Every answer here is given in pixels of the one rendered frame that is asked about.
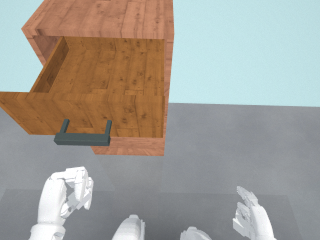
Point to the right robot hand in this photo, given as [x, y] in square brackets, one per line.
[256, 222]

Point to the robot left shin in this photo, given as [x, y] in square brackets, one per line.
[133, 216]

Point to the left robot hand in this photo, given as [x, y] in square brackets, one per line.
[74, 185]

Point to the right robot thigh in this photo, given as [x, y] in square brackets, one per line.
[194, 234]

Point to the handle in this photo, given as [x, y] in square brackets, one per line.
[83, 139]

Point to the robot left forearm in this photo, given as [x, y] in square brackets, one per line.
[47, 231]

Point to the drawer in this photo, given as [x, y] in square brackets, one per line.
[90, 80]

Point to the cabinet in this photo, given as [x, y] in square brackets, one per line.
[135, 19]

